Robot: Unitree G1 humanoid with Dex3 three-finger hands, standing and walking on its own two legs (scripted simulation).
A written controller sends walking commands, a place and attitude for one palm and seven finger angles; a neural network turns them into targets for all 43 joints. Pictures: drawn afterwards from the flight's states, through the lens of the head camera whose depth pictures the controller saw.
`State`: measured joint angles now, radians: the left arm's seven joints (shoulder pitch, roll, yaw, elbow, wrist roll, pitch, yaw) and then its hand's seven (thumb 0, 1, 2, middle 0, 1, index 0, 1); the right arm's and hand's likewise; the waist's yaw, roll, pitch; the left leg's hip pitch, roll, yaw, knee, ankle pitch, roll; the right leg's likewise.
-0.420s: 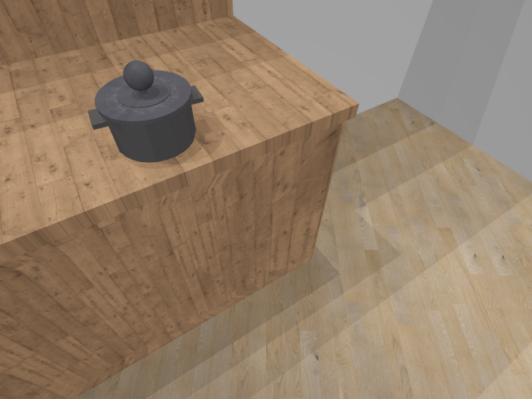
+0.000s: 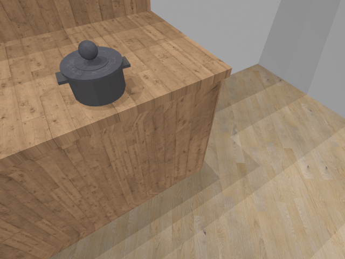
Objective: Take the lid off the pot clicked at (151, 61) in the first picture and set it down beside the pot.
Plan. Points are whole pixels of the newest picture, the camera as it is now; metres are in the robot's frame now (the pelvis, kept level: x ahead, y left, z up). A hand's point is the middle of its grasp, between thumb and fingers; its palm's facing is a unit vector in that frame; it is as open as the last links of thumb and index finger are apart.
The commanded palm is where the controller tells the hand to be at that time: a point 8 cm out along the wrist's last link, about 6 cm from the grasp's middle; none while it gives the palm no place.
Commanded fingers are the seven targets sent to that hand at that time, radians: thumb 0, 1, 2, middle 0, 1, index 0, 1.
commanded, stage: look at it before walking up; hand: left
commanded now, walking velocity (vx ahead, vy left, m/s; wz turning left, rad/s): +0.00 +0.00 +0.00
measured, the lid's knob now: (88, 50) +0.60 +0.27 +0.17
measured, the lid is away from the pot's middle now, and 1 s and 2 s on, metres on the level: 0.00 0.00 0.00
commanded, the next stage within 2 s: turn to face it in 0.24 s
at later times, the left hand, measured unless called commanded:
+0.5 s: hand out of the picture +0.01 +0.17 -0.18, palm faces +0.02 -0.98 -0.20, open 7.4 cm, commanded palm none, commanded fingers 0.00 0.90 0.90 -0.20 -0.30 -0.20 -0.30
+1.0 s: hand out of the picture +0.03 +0.24 -0.16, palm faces +0.26 -0.93 -0.25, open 7.4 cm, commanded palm none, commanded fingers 0.00 0.90 0.90 -0.20 -0.30 -0.20 -0.30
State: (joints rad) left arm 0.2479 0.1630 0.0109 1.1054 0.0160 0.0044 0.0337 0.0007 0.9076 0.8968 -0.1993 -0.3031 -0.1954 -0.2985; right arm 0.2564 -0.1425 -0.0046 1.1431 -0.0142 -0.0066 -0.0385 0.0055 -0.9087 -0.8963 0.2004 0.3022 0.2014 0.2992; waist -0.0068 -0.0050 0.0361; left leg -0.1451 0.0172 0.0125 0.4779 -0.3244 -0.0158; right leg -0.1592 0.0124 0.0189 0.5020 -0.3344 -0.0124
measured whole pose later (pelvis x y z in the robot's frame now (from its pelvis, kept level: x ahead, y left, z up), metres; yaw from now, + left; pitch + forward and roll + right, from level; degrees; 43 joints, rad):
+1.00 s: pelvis -0.01 +0.01 +0.01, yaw +15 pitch +1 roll -1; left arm 0.11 0.25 0.07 0.93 0.02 0.06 0.01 0.00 0.90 0.90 -0.20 -0.30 -0.19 -0.30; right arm 0.25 -0.20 -0.04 0.97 -0.03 0.03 -0.02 0.01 -0.90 -0.90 0.20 0.30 0.20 0.30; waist -0.03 -0.01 0.10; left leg -0.25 -0.05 -0.08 0.46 -0.22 0.04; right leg -0.46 -0.05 0.02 0.99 -0.41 0.07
